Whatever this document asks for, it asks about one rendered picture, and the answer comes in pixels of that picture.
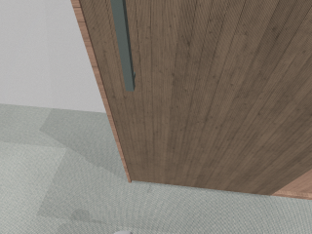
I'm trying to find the wardrobe door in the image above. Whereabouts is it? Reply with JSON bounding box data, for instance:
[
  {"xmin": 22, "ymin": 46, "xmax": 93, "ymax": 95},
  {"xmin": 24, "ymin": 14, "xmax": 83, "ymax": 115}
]
[
  {"xmin": 280, "ymin": 169, "xmax": 312, "ymax": 194},
  {"xmin": 80, "ymin": 0, "xmax": 312, "ymax": 196}
]

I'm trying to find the handle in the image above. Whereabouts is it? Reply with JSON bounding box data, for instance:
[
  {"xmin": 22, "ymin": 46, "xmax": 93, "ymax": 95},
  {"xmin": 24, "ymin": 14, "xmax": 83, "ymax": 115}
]
[{"xmin": 110, "ymin": 0, "xmax": 136, "ymax": 92}]

